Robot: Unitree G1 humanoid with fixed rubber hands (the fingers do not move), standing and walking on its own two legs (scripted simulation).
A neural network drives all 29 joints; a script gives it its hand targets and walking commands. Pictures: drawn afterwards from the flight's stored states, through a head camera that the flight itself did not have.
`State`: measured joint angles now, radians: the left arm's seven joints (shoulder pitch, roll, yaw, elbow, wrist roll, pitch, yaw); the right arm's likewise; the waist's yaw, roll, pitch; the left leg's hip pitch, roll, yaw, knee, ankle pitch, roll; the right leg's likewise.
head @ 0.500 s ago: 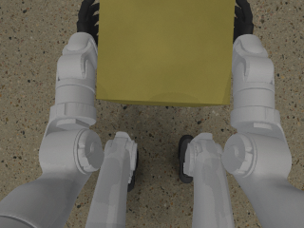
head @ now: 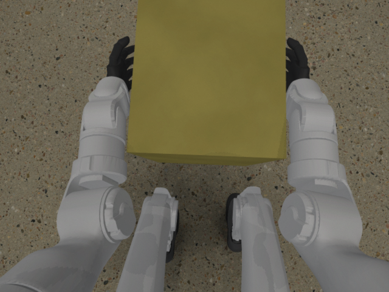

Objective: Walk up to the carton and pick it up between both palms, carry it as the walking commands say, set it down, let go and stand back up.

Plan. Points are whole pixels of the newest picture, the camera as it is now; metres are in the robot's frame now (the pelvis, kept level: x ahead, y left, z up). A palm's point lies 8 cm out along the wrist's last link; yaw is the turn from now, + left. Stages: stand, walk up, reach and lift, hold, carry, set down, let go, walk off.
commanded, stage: reach and lift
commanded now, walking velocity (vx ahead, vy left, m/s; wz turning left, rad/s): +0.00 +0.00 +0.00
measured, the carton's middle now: (205, 96) +0.49 +0.00 -0.13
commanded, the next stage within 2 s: none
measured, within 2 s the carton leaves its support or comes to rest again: neither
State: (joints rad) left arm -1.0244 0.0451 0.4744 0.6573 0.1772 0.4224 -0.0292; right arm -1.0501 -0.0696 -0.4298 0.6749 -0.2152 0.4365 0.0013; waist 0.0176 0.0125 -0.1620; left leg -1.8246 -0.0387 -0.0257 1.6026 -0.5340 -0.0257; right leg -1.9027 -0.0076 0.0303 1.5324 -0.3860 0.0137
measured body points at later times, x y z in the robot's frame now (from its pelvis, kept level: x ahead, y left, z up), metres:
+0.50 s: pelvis +0.02 +0.00 +0.06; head +0.24 -0.02 +0.46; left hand +0.48 +0.16 +0.01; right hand +0.49 -0.17 +0.01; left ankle +0.07 +0.13 -0.51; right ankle +0.12 -0.13 -0.51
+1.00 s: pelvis +0.04 +0.00 +0.13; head +0.22 -0.02 +0.54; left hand +0.46 +0.16 +0.08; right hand +0.46 -0.17 +0.08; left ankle +0.07 +0.13 -0.51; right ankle +0.12 -0.13 -0.51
